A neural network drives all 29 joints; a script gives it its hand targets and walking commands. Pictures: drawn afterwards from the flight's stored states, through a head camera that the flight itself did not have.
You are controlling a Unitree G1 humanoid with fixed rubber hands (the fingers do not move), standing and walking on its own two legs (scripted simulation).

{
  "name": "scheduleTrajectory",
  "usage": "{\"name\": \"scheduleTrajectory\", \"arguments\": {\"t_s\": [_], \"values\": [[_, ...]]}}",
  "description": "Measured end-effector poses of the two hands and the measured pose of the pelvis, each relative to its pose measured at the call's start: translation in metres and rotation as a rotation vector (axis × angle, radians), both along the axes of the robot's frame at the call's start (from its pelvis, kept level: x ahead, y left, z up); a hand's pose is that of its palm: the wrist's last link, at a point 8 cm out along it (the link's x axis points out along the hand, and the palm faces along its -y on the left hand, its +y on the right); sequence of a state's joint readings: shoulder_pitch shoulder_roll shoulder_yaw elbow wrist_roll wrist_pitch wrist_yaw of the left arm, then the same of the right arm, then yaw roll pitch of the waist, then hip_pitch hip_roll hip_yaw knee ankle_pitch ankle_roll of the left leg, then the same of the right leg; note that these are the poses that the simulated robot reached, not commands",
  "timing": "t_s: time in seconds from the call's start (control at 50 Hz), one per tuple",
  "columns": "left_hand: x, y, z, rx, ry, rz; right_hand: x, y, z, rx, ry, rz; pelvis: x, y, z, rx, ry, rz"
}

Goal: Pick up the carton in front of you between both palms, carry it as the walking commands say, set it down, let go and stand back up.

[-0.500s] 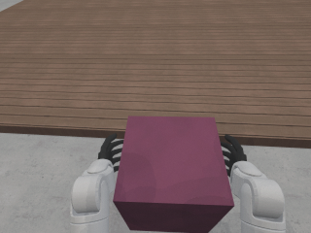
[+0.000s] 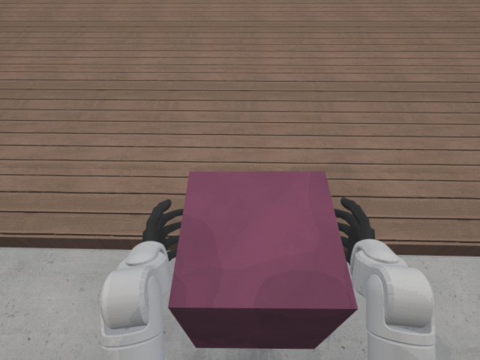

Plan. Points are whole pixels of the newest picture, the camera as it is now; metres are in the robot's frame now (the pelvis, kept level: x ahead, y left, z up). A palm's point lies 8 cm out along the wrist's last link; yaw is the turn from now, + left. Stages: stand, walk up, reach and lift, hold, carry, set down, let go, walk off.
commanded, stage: carry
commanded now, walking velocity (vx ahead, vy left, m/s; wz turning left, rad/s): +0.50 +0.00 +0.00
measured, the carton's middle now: (255, 265) +0.28 +0.00 +0.01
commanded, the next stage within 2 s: none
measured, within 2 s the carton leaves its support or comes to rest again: neither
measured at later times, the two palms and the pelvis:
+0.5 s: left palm (181, 63) +0.68 +0.14 +0.14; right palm (313, 57) +0.71 -0.16 +0.13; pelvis +0.30 -0.04 -0.02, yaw +3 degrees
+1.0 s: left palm (186, 30) +0.87 +0.15 +0.13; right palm (298, 29) +0.88 -0.15 +0.13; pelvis +0.49 -0.01 +0.00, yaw +2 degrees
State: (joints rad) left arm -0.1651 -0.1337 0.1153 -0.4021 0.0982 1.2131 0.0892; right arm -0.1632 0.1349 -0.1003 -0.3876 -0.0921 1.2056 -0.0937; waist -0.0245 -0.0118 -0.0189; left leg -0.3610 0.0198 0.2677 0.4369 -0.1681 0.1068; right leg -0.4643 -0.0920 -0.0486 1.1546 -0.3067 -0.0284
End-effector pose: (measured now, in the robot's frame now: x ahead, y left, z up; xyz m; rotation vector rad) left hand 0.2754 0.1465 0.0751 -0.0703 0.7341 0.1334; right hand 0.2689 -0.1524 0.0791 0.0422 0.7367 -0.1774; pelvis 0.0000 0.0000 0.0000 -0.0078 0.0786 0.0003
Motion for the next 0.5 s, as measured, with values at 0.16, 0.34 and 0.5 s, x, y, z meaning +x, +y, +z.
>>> {"name": "scheduleTrajectory", "arguments": {"t_s": [0.16, 0.34, 0.5], "values": [[0.105, 0.009, 0.047, -0.023, -0.134, 0.030, 0.111, 0.009, 0.051, 0.009, -0.135, 0.006, 0.098, 0.002, 0.013, -0.026, 0.005, 0.022], [0.273, 0.003, 0.084, 0.080, -0.208, 0.032, 0.293, 0.003, 0.077, -0.027, -0.209, 0.105, 0.226, -0.017, -0.013, 0.010, -0.014, 0.057], [0.408, -0.004, 0.069, 0.124, -0.029, 0.054, 0.444, -0.003, 0.056, 0.000, -0.035, 0.161, 0.303, -0.035, -0.016, 0.017, 0.001, 0.060]]}}
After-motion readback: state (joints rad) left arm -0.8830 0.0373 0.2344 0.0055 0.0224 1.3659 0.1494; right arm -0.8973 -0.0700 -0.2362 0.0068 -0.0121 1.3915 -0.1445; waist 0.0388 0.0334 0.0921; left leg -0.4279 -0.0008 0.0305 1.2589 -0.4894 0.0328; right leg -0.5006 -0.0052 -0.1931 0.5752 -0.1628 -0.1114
